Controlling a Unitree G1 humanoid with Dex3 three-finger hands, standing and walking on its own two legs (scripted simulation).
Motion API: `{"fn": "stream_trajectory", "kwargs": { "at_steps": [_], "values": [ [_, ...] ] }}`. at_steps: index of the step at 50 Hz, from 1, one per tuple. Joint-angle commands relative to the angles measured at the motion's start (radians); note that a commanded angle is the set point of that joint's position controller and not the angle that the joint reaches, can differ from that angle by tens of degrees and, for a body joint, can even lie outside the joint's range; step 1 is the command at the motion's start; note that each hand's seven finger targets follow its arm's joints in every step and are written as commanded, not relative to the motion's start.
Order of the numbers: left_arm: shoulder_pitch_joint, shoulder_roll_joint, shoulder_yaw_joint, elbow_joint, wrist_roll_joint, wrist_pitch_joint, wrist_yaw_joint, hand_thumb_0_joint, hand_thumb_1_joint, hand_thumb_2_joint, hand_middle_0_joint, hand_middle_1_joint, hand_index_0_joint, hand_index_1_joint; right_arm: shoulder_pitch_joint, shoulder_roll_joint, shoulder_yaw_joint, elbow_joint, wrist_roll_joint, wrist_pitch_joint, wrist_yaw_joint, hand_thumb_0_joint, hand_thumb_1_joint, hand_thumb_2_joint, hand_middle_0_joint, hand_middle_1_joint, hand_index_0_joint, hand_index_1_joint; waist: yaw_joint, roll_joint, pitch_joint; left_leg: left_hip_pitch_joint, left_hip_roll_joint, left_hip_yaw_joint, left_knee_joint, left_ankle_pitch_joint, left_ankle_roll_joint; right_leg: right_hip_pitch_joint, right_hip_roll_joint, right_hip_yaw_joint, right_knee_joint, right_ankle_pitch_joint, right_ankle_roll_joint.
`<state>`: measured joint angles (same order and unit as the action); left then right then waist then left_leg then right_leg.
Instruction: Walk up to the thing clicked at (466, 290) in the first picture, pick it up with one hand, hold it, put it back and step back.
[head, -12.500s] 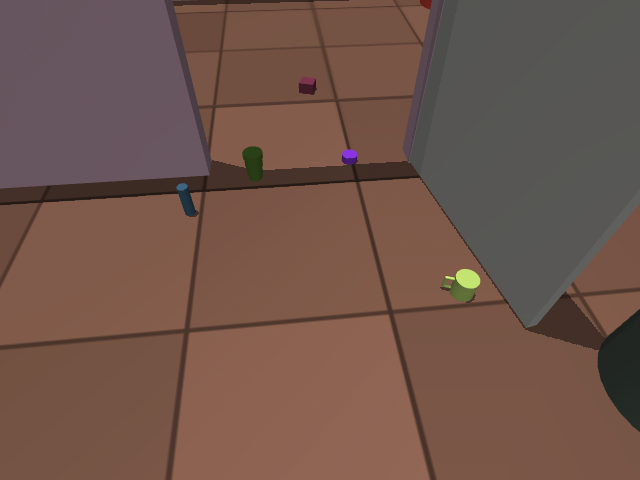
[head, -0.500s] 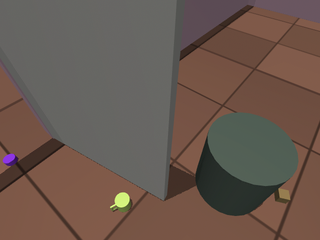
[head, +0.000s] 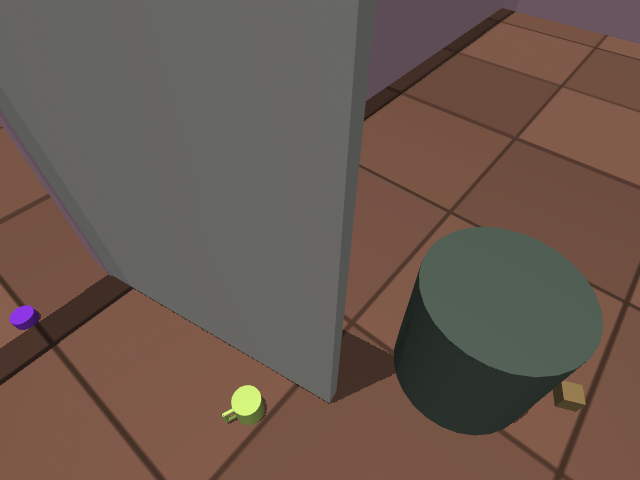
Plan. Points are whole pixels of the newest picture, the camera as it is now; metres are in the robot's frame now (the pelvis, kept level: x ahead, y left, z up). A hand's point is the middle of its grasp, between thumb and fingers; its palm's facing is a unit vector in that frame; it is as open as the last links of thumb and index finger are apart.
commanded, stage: rise first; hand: left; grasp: from above
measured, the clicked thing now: (242, 408) +0.46 +0.23 -0.74
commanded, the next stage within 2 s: none
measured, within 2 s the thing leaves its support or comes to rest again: neither
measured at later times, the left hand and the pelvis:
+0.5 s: hand out of the picture +0.13 +0.26 -0.20, palm faces -0.07 -0.91 -0.40, open 12.9 cm; pelvis -0.01 +0.00 -0.05, yaw +0 degrees
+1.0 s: hand out of the picture +0.12 +0.26 -0.24, palm faces -0.17 -0.87 -0.46, open 14.0 cm; pelvis -0.01 +0.00 -0.11, yaw +0 degrees
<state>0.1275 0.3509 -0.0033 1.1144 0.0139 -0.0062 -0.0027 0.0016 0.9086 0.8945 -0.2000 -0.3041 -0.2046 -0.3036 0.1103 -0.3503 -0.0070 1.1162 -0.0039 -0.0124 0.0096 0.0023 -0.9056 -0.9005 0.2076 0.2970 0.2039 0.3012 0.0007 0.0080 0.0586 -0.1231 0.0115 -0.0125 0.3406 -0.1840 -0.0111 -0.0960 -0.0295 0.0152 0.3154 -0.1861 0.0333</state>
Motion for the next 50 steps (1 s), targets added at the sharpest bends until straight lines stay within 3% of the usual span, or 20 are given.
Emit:
{"fn": "stream_trajectory", "kwargs": {
  "at_steps": [1,2,3,4,5,6,7,8,10,16,19,21,22,25,27,30,31,32,38,50],
  "values": [
    [-0.015,0.218,0.044,-0.052,-0.001,-0.022,0.013,0.0,0.82,0.945,-0.189,-0.38,-0.179,-0.381,-0.022,-0.215,-0.036,-0.059,-0.002,-0.018,-0.016,0.0,-0.919,-0.91,0.199,0.301,0.199,0.301,0.001,-0.012,-0.089,0.028,0.118,-0.076,-0.043,0.182,0.034,0.014,-0.104,0.063,-0.033,0.17,-0.047],
    [-0.366,0.051,0.047,-0.403,-0.056,-0.122,0.029,0.0,0.74,0.976,-0.221,-0.46,-0.181,-0.461,-0.021,-0.051,0.008,-0.343,0.063,-0.067,-0.036,0.0,-0.999,-0.925,0.199,0.3,0.2,0.3,-0.116,0.006,-0.029,-0.088,-0.011,0.048,0.014,0.003,0.018,-0.233,0.033,-0.031,0.036,0.059,-0.036],
    [-0.51,0.087,0.059,-0.334,-0.055,-0.115,0.033,0.0,0.66,0.962,-0.201,-0.54,-0.166,-0.541,0.029,-0.08,0.005,-0.289,0.064,-0.066,-0.047,0.0,-0.944,-0.913,0.199,0.3,0.199,0.3,-0.093,-0.015,-0.05,-0.089,-0.017,0.047,0.033,-0.036,0.019,-0.2,0.034,-0.041,0.043,0.013,-0.037],
    [-0.315,0.163,0.108,-0.166,-0.034,-0.079,0.033,0.0,0.58,0.926,-0.178,-0.62,-0.165,-0.621,0.068,-0.113,-0.016,-0.29,0.067,-0.055,-0.058,0.0,-0.93,-0.911,0.198,0.3,0.199,0.3,-0.064,-0.025,-0.016,-0.123,-0.011,0.046,0.039,-0.057,0.018,-0.204,0.043,-0.052,0.047,-0.036,-0.043],
    [-0.268,0.195,0.135,-0.081,-0.009,-0.055,0.019,0.0,0.5,0.916,-0.149,-0.7,-0.149,-0.701,0.083,-0.114,-0.032,-0.304,0.056,-0.049,-0.057,0.0,-0.907,-0.902,0.199,0.3,0.199,0.3,-0.057,-0.049,-0.059,-0.158,-0.02,0.046,0.091,-0.05,0.022,-0.226,0.041,-0.05,0.077,-0.043,-0.045],
    [-0.347,0.238,0.157,-0.107,0.009,-0.05,0.007,0.0,0.42,0.936,-0.118,-0.78,-0.123,-0.781,0.085,-0.11,-0.037,-0.332,0.052,-0.052,-0.059,0.0,-0.908,-0.902,0.199,0.3,0.199,0.3,-0.048,-0.073,-0.1,-0.189,-0.017,0.038,0.136,-0.023,0.025,-0.242,0.042,-0.05,0.123,-0.017,-0.045],
    [-0.318,0.264,0.187,-0.106,0.041,-0.055,-0.006,0.0,0.346,0.928,-0.112,-0.86,-0.129,-0.861,0.089,-0.11,-0.056,-0.358,0.033,-0.058,-0.058,0.0,-0.918,-0.905,0.199,0.3,0.199,0.3,-0.025,-0.032,-0.185,-0.198,-0.023,0.041,0.179,0.003,0.021,-0.231,0.034,-0.04,0.172,0.016,-0.045],
    [-0.189,0.252,0.214,-0.064,0.065,-0.041,-0.014,0.0,0.266,0.941,-0.084,-0.94,-0.109,-0.934,0.113,-0.101,-0.067,-0.372,0.023,-0.06,-0.054,0.0,-0.931,-0.907,0.199,0.3,0.2,0.3,-0.002,-0.001,-0.248,-0.224,-0.034,0.04,0.21,0.033,0.016,-0.218,0.028,-0.037,0.207,0.043,-0.048],
    [-0.094,0.22,0.218,-0.127,0.091,-0.014,-0.026,0.0,0.109,0.971,-0.043,-1.051,-0.074,-1.018,0.123,-0.091,-0.076,-0.43,0.023,-0.062,-0.044,0.0,-0.947,-0.912,0.199,0.3,0.2,0.3,0.036,0.058,-0.306,-0.236,-0.036,0.039,0.233,0.073,0.006,-0.206,0.033,-0.035,0.25,0.061,-0.056],
    [-0.05,0.171,0.198,-0.269,0.129,0.129,-0.016,0.0,-0.343,1.013,-0.041,-1.087,-0.048,-1.08,0.074,-0.075,-0.075,-0.55,0.034,-0.062,-0.034,0.0,-0.921,-0.907,0.2,0.3,0.2,0.3,0.004,0.012,-0.254,-0.313,-0.018,0.019,0.271,0.014,0.005,-0.309,0.054,-0.054,0.287,-0.024,-0.053],
    [-0.094,0.157,0.2,-0.355,0.141,0.148,-0.005,0.0,-0.5,0.983,-0.061,-1.099,-0.066,-1.093,0.097,-0.062,-0.075,-0.573,0.028,-0.079,-0.031,0.0,-0.903,-0.902,0.2,0.3,0.2,0.3,-0.015,0.013,-0.262,-0.38,-0.013,0.021,0.353,-0.028,0.007,-0.402,0.055,-0.053,0.363,-0.062,-0.049],
    [-0.118,0.168,0.209,-0.46,0.148,0.14,-0.001,0.0,-0.542,0.986,-0.066,-1.103,-0.069,-1.1,0.115,-0.054,-0.081,-0.595,0.025,-0.095,-0.032,0.0,-0.905,-0.903,0.2,0.3,0.2,0.3,-0.023,0.027,-0.316,-0.404,-0.008,0.014,0.414,-0.007,0.009,-0.442,0.053,-0.051,0.425,-0.043,-0.048],
    [-0.034,0.184,0.242,-0.414,0.157,0.148,0.004,0.0,-0.539,0.996,-0.058,-1.098,-0.058,-1.098,0.125,-0.054,-0.083,-0.595,0.023,-0.101,-0.033,0.0,-0.89,-0.899,0.2,0.3,0.2,0.3,-0.011,0.014,-0.33,-0.426,-0.009,0.012,0.437,-0.006,0.01,-0.452,0.05,-0.051,0.452,-0.043,-0.048],
    [-0.079,0.152,0.197,-0.6,0.16,0.143,-0.003,0.0,-0.54,1.002,-0.064,-1.094,-0.06,-1.098,0.121,-0.046,-0.087,-0.632,0.021,-0.122,-0.039,0.0,-0.905,-0.904,0.2,0.3,0.2,0.3,-0.036,0.043,-0.371,-0.448,-0.006,0.009,0.493,0.021,0.01,-0.508,0.047,-0.044,0.511,-0.014,-0.046],
    [0.048,0.163,0.224,-0.573,0.167,0.169,-0.005,0.0,-0.545,1.013,-0.061,-1.093,-0.053,-1.101,0.142,-0.052,-0.09,-0.629,0.021,-0.127,-0.047,0.0,-0.919,-0.909,0.2,0.3,0.2,0.3,-0.033,0.05,-0.384,-0.458,0.002,0.003,0.519,0.054,0.01,-0.53,0.048,-0.049,0.54,-0.001,-0.049],
    [0.047,0.173,0.218,-0.698,0.179,0.191,-0.008,0.0,-0.534,1.008,-0.055,-1.083,-0.047,-1.091,0.123,-0.048,-0.091,-0.659,0.018,-0.137,-0.054,0.0,-0.899,-0.903,0.2,0.3,0.2,0.3,-0.03,0.05,-0.393,-0.485,0.001,0.001,0.547,0.026,0.011,-0.557,0.046,-0.048,0.561,-0.022,-0.047],
    [0.09,0.182,0.229,-0.684,0.182,0.207,-0.007,0.0,-0.552,0.993,-0.063,-1.084,-0.058,-1.088,0.127,-0.043,-0.085,-0.65,0.017,-0.137,-0.058,0.0,-0.909,-0.905,0.2,0.3,0.2,0.3,-0.027,0.055,-0.38,-0.504,0.0,0.003,0.557,0.012,0.012,-0.566,0.045,-0.048,0.564,-0.03,-0.047],
    [0.091,0.149,0.201,-0.723,0.178,0.215,-0.012,0.0,-0.544,0.988,-0.064,-1.089,-0.062,-1.091,0.116,-0.044,-0.085,-0.672,0.017,-0.142,-0.057,0.0,-0.915,-0.907,0.2,0.3,0.2,0.3,-0.04,0.045,-0.384,-0.515,0.002,0.0,0.563,-0.001,0.012,-0.58,0.048,-0.049,0.573,-0.041,-0.048],
    [0.158,0.161,0.218,-0.793,0.2,0.252,-0.008,0.0,-0.529,0.957,-0.057,-1.094,-0.064,-1.085,0.107,-0.035,-0.081,-0.698,0.01,-0.16,-0.067,0.0,-0.893,-0.9,0.2,0.3,0.2,0.3,-0.037,0.057,-0.399,-0.578,0.003,-0.003,0.631,-0.002,0.014,-0.636,0.049,-0.055,0.632,-0.05,-0.048],
    [0.23,0.163,0.215,-0.93,0.236,0.243,0.005,0.0,-0.557,0.964,-0.063,-1.089,-0.066,-1.085,0.093,-0.028,-0.08,-0.74,0.009,-0.182,-0.054,0.0,-0.9,-0.902,0.2,0.3,0.2,0.3,-0.028,0.087,-0.475,-0.671,0.006,-0.028,0.746,0.025,0.011,-0.762,0.052,-0.062,0.77,-0.059,-0.056]
  ]
}}
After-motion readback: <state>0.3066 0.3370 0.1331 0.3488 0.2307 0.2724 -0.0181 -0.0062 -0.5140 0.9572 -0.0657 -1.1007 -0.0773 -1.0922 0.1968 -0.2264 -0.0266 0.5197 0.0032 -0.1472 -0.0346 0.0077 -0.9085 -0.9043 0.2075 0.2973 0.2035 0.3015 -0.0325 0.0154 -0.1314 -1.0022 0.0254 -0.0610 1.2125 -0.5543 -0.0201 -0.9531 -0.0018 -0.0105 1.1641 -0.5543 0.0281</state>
